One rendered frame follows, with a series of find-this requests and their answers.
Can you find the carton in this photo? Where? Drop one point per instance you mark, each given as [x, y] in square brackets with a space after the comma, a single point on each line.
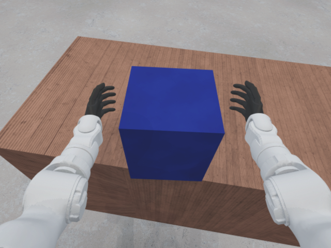
[171, 124]

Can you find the robot right hand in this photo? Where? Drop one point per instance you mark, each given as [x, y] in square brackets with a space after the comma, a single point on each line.
[252, 103]

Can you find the robot left hand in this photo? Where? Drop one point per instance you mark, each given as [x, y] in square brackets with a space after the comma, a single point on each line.
[96, 103]

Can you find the left robot forearm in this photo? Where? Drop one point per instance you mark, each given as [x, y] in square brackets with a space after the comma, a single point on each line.
[80, 154]

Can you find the right robot forearm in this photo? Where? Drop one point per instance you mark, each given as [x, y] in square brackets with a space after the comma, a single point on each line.
[267, 149]

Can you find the left robot upper arm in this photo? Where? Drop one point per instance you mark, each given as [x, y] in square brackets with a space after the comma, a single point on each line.
[54, 200]

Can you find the right robot upper arm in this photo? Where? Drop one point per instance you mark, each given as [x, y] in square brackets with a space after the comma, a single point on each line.
[299, 200]

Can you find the pedestal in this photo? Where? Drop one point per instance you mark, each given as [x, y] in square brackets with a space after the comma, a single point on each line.
[231, 198]

